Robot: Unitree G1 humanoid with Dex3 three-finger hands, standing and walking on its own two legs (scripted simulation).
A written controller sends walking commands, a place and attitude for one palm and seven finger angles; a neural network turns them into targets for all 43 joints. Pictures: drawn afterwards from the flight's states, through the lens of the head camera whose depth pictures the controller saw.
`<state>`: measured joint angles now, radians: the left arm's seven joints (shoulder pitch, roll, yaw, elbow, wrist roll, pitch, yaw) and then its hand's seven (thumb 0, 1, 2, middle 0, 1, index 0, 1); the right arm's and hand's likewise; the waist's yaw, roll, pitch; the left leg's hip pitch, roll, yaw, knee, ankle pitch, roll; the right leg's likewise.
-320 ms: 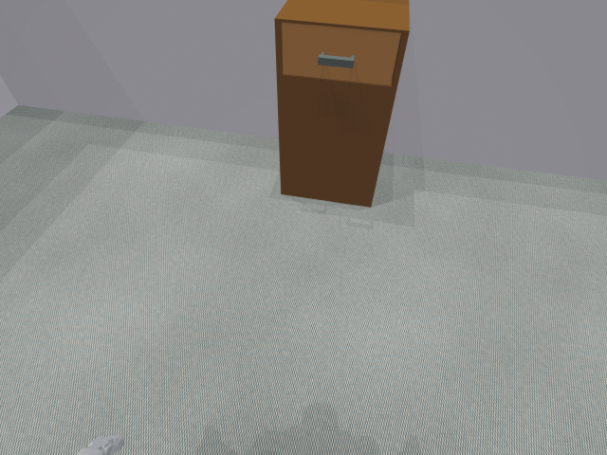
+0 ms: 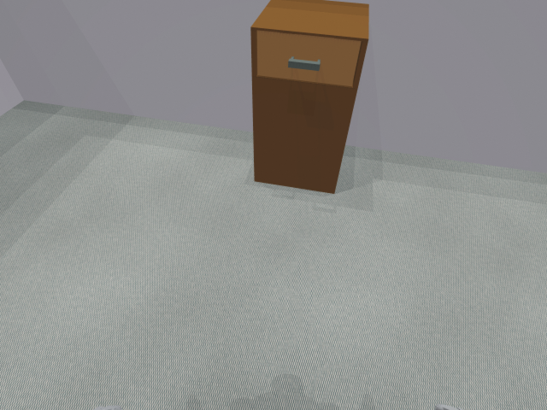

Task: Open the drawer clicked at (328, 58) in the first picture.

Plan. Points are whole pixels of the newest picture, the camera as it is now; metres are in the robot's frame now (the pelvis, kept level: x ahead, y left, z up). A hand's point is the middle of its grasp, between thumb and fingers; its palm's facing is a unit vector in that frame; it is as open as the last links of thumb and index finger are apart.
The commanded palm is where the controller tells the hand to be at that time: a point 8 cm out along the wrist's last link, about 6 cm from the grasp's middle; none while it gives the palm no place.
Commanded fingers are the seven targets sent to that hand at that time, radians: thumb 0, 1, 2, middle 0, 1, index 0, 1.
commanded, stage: stand and wait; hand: left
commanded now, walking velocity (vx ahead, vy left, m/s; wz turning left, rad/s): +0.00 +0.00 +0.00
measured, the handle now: (304, 62) +1.34 -0.04 -0.07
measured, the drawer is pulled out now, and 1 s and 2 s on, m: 0.00 0.00 0.00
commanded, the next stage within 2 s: look at it before walking up in 0.52 s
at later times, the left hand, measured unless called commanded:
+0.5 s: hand out of the picture +0.04 +0.24 -0.15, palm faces -0.04 -0.94 -0.33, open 7.4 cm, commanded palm none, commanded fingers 0.00 0.90 0.90 -0.20 -0.30 -0.20 -0.30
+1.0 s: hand out of the picture +0.05 +0.24 -0.15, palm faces -0.05 -0.94 -0.32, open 7.4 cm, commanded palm none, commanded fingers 0.00 0.90 0.90 -0.20 -0.30 -0.20 -0.30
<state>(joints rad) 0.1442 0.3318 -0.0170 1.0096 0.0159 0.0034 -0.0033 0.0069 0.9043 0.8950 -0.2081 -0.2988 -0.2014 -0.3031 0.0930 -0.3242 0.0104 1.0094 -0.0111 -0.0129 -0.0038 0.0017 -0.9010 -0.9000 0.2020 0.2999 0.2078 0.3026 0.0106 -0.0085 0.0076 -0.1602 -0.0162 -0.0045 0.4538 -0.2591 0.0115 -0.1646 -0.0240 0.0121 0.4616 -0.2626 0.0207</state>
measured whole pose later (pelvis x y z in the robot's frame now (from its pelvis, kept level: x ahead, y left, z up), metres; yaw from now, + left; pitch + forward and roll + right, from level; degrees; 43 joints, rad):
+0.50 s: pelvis -0.02 -0.01 +0.00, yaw +0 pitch -2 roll +0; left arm 0.16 0.34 -0.01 1.09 0.01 0.00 -0.01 0.01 0.91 0.90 -0.21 -0.30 -0.20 -0.30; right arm 0.15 -0.34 0.01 1.11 -0.01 -0.01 0.00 0.00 -0.90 -0.90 0.20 0.30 0.21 0.30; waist 0.00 0.00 0.03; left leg -0.16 0.00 0.00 0.40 -0.20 0.00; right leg -0.17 -0.01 0.01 0.40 -0.20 0.01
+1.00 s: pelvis -0.02 -0.01 +0.01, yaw -1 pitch -2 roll +0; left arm 0.15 0.34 -0.01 1.09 0.02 -0.01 0.00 0.01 0.91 0.90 -0.21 -0.30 -0.20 -0.30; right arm 0.13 -0.33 0.01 1.11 0.00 -0.01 0.00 0.00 -0.90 -0.90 0.20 0.30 0.21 0.30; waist 0.00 -0.01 0.02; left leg -0.15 0.00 0.00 0.38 -0.20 0.00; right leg -0.16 -0.01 0.02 0.39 -0.19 0.01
